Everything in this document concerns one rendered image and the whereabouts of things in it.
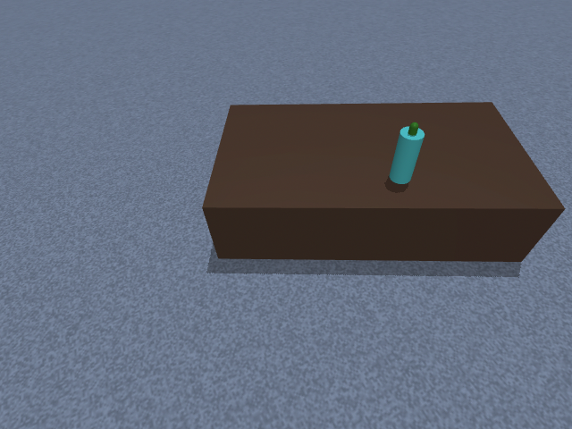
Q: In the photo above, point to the bottle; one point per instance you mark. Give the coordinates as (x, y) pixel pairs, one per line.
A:
(406, 153)

